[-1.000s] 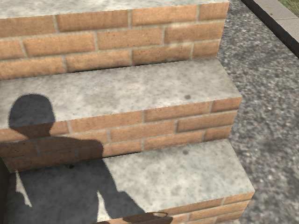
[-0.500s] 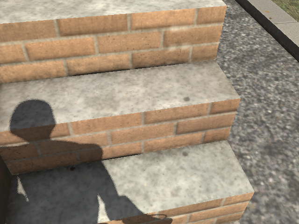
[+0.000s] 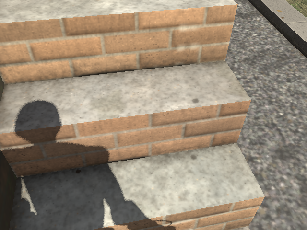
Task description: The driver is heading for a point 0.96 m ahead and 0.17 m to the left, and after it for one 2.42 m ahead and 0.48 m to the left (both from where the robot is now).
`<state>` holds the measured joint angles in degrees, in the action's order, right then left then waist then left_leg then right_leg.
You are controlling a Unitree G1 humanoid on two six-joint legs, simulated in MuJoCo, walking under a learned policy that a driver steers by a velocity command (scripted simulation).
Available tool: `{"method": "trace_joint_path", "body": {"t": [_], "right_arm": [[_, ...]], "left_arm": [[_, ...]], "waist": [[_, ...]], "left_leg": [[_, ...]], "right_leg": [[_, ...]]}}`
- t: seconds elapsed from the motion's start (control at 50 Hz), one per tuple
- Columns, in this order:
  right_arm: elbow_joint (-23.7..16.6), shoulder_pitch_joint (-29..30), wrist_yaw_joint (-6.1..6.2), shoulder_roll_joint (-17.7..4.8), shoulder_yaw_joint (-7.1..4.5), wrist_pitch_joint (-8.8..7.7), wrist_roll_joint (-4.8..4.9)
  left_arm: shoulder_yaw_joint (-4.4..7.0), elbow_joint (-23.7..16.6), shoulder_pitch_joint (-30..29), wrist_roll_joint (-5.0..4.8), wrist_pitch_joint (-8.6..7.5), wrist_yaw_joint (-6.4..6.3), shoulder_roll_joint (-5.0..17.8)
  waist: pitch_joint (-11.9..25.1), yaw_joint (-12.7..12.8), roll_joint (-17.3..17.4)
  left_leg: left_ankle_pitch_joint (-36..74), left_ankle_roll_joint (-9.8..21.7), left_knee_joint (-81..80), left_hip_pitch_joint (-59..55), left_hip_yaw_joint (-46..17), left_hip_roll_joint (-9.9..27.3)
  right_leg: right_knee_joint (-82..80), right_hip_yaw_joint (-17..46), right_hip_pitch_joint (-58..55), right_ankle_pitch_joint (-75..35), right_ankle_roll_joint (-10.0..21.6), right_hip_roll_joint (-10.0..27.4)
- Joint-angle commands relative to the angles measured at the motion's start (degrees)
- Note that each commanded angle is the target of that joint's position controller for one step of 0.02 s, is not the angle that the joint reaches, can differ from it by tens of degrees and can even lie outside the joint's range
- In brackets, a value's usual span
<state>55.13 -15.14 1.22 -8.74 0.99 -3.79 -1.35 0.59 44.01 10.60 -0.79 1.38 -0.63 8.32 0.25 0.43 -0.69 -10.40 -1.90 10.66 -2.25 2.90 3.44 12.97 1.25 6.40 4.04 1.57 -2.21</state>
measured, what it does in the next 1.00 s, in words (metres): stands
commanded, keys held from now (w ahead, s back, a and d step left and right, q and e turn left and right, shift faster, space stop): w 1.00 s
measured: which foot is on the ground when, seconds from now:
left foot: down 0.00-1.00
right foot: down 0.00-1.00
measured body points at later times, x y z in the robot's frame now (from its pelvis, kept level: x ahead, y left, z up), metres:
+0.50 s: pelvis +0.00 +0.00 +0.00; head -0.02 +0.00 +0.45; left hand +0.16 +0.21 -0.11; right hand +0.08 -0.22 -0.14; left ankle -0.05 +0.14 -0.75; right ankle +0.04 -0.10 -0.75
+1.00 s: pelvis +0.00 +0.00 +0.00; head -0.02 +0.01 +0.45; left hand +0.15 +0.22 -0.11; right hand +0.07 -0.22 -0.14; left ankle -0.05 +0.15 -0.75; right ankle +0.04 -0.10 -0.75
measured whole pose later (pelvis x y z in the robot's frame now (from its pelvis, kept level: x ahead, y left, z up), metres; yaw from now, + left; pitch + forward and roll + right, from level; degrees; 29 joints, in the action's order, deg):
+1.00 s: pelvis +0.00 +0.00 +0.00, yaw +1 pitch -3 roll +0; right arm 54.6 -15.0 1.3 -9.2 1.1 -4.4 -1.3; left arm 0.2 44.8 8.6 -0.6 0.5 -1.0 8.4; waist 0.3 -0.2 -0.6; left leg -9.1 -2.0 8.7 -2.8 2.5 3.4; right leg 11.1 1.4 5.7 2.9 1.3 -1.9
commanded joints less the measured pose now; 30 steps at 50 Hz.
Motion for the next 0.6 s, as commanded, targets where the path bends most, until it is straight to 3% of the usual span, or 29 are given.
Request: {"method": "trace_joint_path", "body": {"t": [0.02, 0.16, 0.48, 0.5, 0.6], "right_arm": [[-2.6, -0.2, 0.18, -4.7, -0.88, -0.62, 0.02], [-3.3, 0.4, 0.41, -4.9, -0.87, -1.2, 0.24], [-3.5, 0.8, 0.13, -5.2, -0.66, -1.28, -0.03], [-3.1, 0.5, 0.45, -6.1, -0.93, -0.99, 0.36], [-3.1, 0.9, 0.42, -5.3, -0.68, -1.09, 0.25]], "left_arm": [[0.8, -4.2, -3.1, 0.04, -0.8, -0.1, 3.6], [0.57, -4.3, -4.5, 0.23, -1.62, -0.8, 3.9], [0.26, -4.5, -6.3, 0.26, -1.74, -0.48, 3.9], [0.42, -4.0, -5.1, 0.46, -1.78, -0.48, 4.2], [0.28, -4.2, -6.3, 0.38, -1.75, -0.64, 3.9]], "waist": [[-0.7, 0.0, 0.7], [-0.5, -0.6, 0.9], [-0.3, -0.6, 0.4], [-0.2, -0.6, 1.4], [-1.2, -1.1, 0.1]], "left_leg": [[6.6, 6.1, -2.2, 3.5, -2.9, 5.4], [5.8, 6.0, -2.9, 3.8, -3.2, 5.4], [5.7, 5.6, -4.0, 3.7, -3.5, 5.5], [3.8, 5.6, -3.0, 5.4, -3.1, 5.4], [2.7, 5.9, -2.8, 6.1, -3.7, 5.4]], "right_leg": [[-2.1, 5.5, -1.1, -2.9, 1.2, 6.8], [-2.5, 6.4, -1.7, -3.2, 1.4, 7.3], [-3.4, 6.2, -2.5, -3.3, 1.1, 7.5], [-3.0, 7.0, -4.0, -1.5, 1.3, 8.0], [-3.4, 7.0, -2.1, 1.7, 1.3, 8.0]]}}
